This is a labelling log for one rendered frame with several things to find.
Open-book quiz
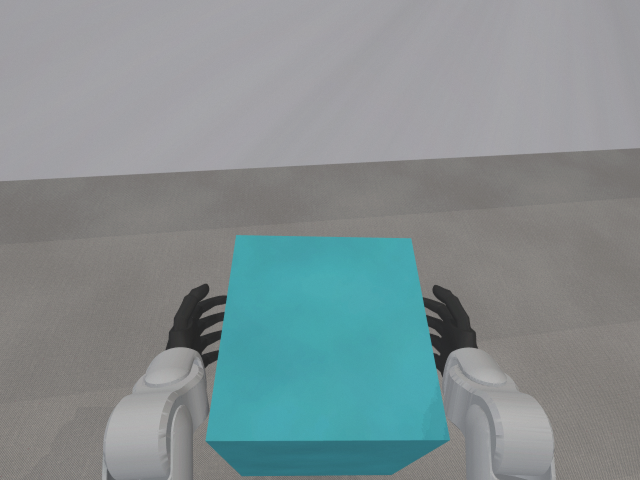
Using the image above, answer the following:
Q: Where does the left robot hand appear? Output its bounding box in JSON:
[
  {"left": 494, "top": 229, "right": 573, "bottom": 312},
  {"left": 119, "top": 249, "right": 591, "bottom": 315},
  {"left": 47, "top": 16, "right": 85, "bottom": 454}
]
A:
[{"left": 166, "top": 284, "right": 227, "bottom": 368}]

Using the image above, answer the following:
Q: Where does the right robot hand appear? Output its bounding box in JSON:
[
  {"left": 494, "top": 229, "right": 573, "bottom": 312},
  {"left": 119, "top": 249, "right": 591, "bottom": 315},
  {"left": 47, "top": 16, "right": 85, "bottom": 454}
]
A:
[{"left": 423, "top": 285, "right": 478, "bottom": 377}]

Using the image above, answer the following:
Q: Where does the left robot forearm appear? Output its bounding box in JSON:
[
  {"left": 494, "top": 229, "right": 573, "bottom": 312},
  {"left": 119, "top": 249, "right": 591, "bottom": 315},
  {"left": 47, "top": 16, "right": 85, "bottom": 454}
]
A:
[{"left": 102, "top": 347, "right": 209, "bottom": 480}]

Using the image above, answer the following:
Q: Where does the right robot forearm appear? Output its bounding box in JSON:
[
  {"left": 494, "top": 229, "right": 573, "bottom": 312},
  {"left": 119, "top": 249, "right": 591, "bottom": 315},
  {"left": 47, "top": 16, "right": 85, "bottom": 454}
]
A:
[{"left": 442, "top": 348, "right": 556, "bottom": 480}]

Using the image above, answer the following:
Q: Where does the carton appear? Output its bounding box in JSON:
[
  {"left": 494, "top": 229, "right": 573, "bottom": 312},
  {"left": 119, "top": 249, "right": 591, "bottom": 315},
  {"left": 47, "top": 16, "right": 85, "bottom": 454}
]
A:
[{"left": 206, "top": 235, "right": 450, "bottom": 476}]

